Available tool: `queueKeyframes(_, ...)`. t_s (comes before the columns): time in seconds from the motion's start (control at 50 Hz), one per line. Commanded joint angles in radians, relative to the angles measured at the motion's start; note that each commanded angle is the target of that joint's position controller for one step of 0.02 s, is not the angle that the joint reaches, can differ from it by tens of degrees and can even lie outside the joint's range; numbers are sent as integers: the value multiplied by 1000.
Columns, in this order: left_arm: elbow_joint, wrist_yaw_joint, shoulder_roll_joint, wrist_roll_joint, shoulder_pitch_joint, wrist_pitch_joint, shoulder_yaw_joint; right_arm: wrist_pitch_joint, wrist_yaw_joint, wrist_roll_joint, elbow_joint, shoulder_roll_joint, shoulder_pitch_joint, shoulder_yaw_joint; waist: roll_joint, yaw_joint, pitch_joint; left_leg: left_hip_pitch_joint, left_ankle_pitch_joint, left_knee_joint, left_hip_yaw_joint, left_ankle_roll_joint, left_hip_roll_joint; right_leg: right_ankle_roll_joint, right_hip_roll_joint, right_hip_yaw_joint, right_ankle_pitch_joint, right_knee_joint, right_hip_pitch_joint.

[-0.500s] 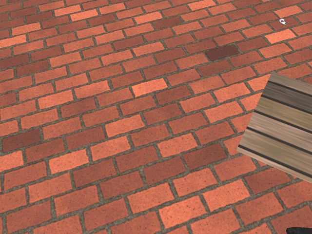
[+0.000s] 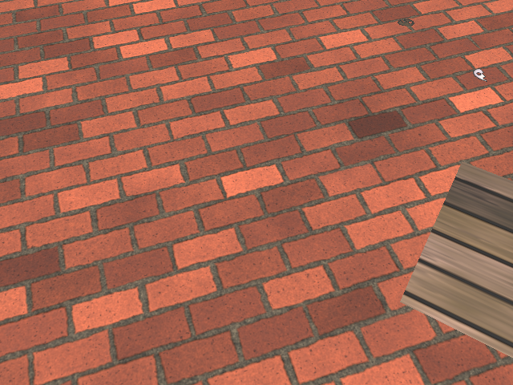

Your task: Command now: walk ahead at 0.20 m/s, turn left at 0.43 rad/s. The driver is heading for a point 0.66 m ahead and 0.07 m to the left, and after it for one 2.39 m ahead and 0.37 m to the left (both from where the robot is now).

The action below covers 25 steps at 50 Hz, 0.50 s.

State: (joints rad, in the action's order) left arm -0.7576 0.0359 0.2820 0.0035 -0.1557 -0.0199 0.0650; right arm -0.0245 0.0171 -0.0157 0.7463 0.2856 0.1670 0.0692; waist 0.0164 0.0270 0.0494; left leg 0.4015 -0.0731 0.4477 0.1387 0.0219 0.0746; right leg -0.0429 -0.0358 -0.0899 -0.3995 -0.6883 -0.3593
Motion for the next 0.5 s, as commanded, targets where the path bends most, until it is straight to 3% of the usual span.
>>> queueKeyframes(0.02, 17, -11, 74, -1, -145, 30, 26, -4, 21, -15, -91, 162, -88, 45, 173, -91, -165, 28, -525, -211, 271, 119, -159, 39, -35, 81, 116, 193, 233)
queueKeyframes(0.04, -2, -11, 97, -8, -201, 38, 33, -4, 22, -14, -98, 142, -92, 41, 144, -120, -149, 128, -559, -163, 233, 69, -114, 69, 4, 69, 103, 272, 339)
queueKeyframes(0.06, -11, -3, 159, -14, -268, 45, 49, -1, 18, -13, -105, 74, -82, 24, -38, -128, -153, 272, -572, 114, 122, 12, -36, 127, 223, -150, -86, 392, 440)
queueKeyframes(0.08, 3, -13, 257, -45, -214, 54, 70, 18, 12, -20, -153, 56, -114, 23, -301, -101, -68, 446, -449, 357, 0, 6, 44, 240, 423, -523, -331, 532, 332)
queueKeyframes(0.1, 40, -8, 216, -55, -117, 73, 59, 34, 7, -9, -145, 131, -93, 40, -226, -61, -14, 451, -365, 477, 64, 10, -39, 265, 436, -525, -347, 544, 269)
queueKeyframes(0.12, 51, 3, 158, -30, -60, 85, 44, 38, -2, -6, -116, 155, -47, 52, -190, -27, 3, 463, -278, 524, 54, 5, -44, 224, 389, -420, -266, 542, 283)
queueKeyframes(0.14, 56, 8, 132, -10, -50, 91, 37, 35, -4, 2, -85, 147, -3, 53, -161, -20, -13, 448, -232, 562, 31, -12, -57, 187, 346, -327, -176, 534, 318)
queueKeyframes(0.16, 45, 10, 129, -2, -66, 95, 35, 37, -9, 8, -77, 128, 2, 49, -145, -31, -3, 456, -182, 604, 14, -27, -68, 173, 328, -261, -98, 536, 329)
queueKeyframes(0.2, 27, 10, 116, -12, -125, 105, 28, 42, -19, 2, -82, 94, -23, 40, -127, -60, 6, 448, -110, 657, -21, -45, -84, 162, 296, -134, 27, 548, 323)
queueKeyframes(0.32, -6, -3, 149, -15, -214, 101, 37, 48, -44, -7, -155, 56, -142, 18, -139, -123, 50, 434, -5, 455, -84, -80, -133, 182, 300, 46, 187, 565, 357)
queueKeyframes(0.4, -27, -12, 180, 2, -242, 95, 50, 52, -70, -11, -204, 36, -215, 1, -131, -145, 80, 349, -32, 297, -154, -44, -145, 181, 327, 132, 253, 550, 362)
queueKeyframes(0.46, -47, -22, 194, 22, -252, 85, 57, 52, -83, -13, -224, 44, -220, 1, -134, -124, 81, 246, -128, 212, -198, 18, -124, 169, 350, 172, 392, 498, 378)
queueKeyframes(0.48, -52, -24, 205, 26, -246, 82, 59, 54, -84, -9, -222, 58, -186, 8, -145, -91, 53, 152, -161, 188, -222, 46, -90, 164, 353, 190, 588, 442, 371)
queueKeyframes(0.5, -63, -25, 209, 31, -243, 80, 57, 56, -80, -6, -198, 77, -89, 23, -137, -24, -12, -22, -139, 135, -243, 79, -45, 153, 342, 220, 821, 322, 345)
